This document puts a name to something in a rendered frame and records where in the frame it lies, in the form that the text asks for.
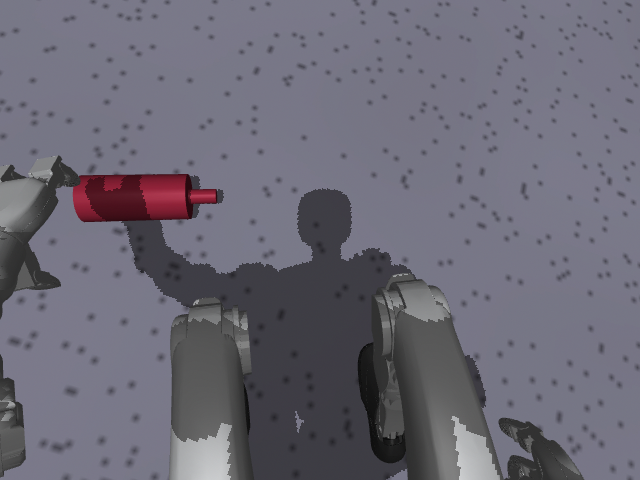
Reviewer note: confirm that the right robot hand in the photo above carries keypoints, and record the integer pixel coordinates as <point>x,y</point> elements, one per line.
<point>551,462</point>

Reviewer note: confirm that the left robot arm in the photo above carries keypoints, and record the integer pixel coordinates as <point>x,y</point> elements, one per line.
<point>12,436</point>

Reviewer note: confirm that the bottle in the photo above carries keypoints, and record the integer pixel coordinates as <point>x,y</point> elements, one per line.
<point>102,198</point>

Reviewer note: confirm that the left robot hand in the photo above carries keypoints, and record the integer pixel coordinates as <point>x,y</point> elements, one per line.
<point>26,204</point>

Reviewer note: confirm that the right robot foot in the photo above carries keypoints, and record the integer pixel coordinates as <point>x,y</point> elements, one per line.
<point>388,451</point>

